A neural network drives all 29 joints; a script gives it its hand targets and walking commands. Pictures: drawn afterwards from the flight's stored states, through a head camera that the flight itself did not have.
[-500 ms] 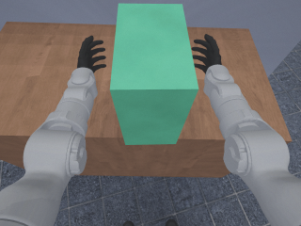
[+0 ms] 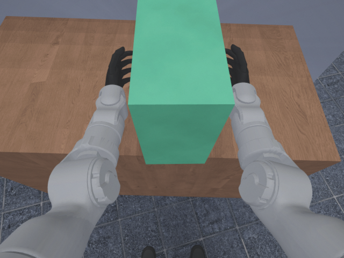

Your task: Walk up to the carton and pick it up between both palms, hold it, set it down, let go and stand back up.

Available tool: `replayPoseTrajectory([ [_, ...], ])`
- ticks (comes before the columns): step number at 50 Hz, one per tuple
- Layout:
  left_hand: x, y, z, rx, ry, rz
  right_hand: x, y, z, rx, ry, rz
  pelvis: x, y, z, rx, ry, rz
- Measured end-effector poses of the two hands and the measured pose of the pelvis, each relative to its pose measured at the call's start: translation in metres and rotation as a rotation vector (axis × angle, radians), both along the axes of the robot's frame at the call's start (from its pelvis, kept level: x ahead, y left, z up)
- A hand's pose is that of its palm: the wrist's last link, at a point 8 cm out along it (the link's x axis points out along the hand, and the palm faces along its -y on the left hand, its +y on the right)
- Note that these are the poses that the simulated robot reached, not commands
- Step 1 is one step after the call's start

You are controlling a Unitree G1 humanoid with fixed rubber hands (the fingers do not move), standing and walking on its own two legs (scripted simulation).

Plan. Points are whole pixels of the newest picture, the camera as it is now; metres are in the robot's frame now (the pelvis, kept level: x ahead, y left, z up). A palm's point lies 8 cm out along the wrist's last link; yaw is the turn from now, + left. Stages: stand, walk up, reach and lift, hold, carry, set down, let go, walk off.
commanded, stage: reach and lift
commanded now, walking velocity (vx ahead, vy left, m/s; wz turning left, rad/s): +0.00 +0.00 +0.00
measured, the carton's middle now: (176, 91) +0.49 -0.01 +0.03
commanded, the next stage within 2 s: none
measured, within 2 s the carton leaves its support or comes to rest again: neither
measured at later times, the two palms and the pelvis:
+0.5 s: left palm (119, 87) +0.48 +0.12 +0.06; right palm (234, 85) +0.47 -0.14 +0.07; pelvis +0.03 -0.01 +0.01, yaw +2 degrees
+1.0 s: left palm (119, 87) +0.48 +0.12 +0.07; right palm (234, 87) +0.47 -0.14 +0.07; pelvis +0.03 -0.01 +0.01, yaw +2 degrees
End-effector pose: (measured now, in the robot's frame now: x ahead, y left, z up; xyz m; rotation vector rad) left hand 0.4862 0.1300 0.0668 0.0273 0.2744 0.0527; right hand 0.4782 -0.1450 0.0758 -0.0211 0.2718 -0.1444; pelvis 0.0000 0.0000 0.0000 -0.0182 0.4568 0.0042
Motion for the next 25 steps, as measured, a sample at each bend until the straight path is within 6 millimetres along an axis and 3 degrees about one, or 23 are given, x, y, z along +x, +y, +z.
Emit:
replayPoseTrajectory([
  [4, -0.002, -0.007, -0.002, 0.023, -0.015, 0.01, 0.0, 0.01, -0.007, -0.015, -0.026, 0.019, 0.005, -0.001, 0.0, 0.005, 0.02, -0.003],
  [25, -0.006, -0.008, -0.003, 0.021, -0.002, 0.02, -0.004, 0.009, -0.007, -0.071, -0.04, 0.027, 0.028, -0.012, 0.007, 0.013, -0.089, 0.038],
])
